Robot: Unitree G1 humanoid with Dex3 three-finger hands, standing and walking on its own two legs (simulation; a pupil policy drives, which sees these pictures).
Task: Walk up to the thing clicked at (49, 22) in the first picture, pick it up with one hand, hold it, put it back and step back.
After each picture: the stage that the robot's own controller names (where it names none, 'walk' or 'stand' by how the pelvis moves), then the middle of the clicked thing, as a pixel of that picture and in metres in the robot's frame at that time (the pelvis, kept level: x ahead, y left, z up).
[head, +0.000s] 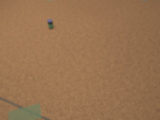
stand; (50, 24) +1.73 +0.44 -0.72
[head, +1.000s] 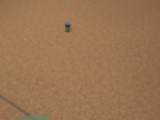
walk; (67, 26) +1.62 +0.20 -0.70
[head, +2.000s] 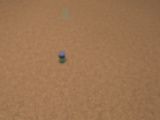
walk; (61, 57) +1.07 +0.19 -0.71
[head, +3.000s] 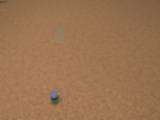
walk; (54, 97) +0.65 +0.22 -0.72
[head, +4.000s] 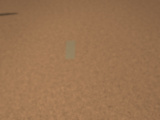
walk; out of the picture +0.40 +0.24 -0.70
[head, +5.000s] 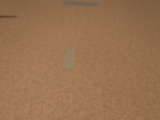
stand; out of the picture +0.32 +0.19 -0.72
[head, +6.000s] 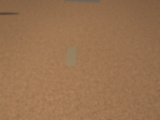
stand; out of the picture +0.32 +0.20 -0.72
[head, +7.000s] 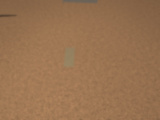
stand; out of the picture +0.32 +0.21 -0.73
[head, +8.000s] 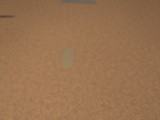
stand; out of the picture +0.31 +0.21 -0.73
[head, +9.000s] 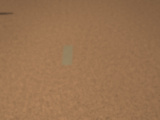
go down; out of the picture +0.31 +0.21 -0.72
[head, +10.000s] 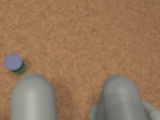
go down; (16, 64) +0.39 +0.27 -0.30
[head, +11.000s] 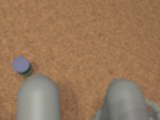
close in; (23, 67) +0.38 +0.27 -0.30
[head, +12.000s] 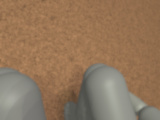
close in; out of the picture +0.34 +0.30 -0.21
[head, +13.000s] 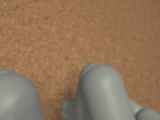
close; out of the picture +0.35 +0.30 -0.21
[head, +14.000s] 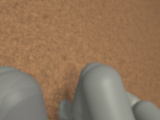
lift; out of the picture +0.33 +0.30 -0.22
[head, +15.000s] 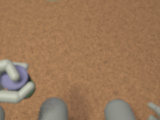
lift; (20, 83) +0.32 +0.21 +0.00
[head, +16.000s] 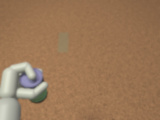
hold; (35, 86) +0.33 +0.18 +0.01
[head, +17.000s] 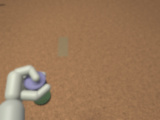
hold; (38, 89) +0.33 +0.17 +0.00
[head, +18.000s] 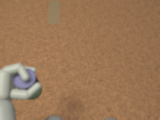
crouch; (29, 84) +0.34 +0.20 -0.06
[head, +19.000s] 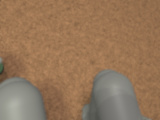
lower; out of the picture +0.39 +0.27 -0.15
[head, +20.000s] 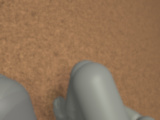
lower; out of the picture +0.38 +0.31 -0.22
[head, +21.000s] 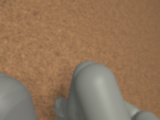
lower; out of the picture +0.37 +0.32 -0.22
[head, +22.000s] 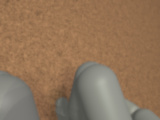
lower; out of the picture +0.36 +0.32 -0.22
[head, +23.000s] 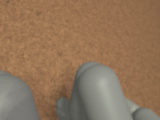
lower; out of the picture +0.36 +0.32 -0.21
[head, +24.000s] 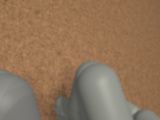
withdraw; out of the picture +0.34 +0.30 -0.22
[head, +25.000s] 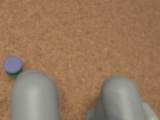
stand; (13, 67) +0.37 +0.27 -0.27
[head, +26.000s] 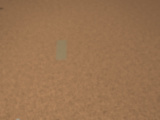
stand; out of the picture +0.32 +0.19 -0.65
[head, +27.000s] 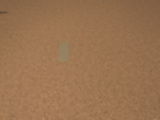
stand; out of the picture +0.33 +0.20 -0.67
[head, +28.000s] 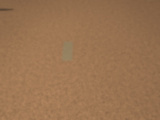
stand; out of the picture +0.34 +0.19 -0.68
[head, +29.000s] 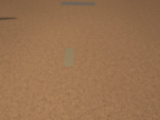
walk; out of the picture +0.36 +0.18 -0.72
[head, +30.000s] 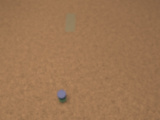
walk; (62, 96) +0.52 +0.17 -0.70
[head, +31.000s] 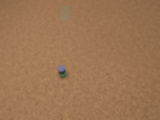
walk; (61, 71) +0.78 +0.23 -0.70
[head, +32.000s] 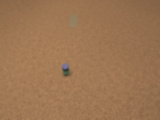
stand; (65, 69) +0.93 +0.21 -0.71
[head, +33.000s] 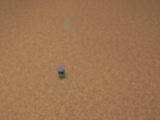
stand; (61, 72) +0.94 +0.23 -0.73
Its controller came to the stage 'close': yes
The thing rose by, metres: 0.70
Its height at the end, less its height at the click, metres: +0.00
